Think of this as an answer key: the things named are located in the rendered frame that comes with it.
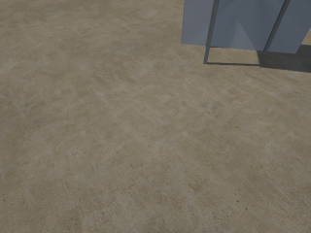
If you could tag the table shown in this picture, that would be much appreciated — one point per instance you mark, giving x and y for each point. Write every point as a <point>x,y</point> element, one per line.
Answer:
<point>213,20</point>

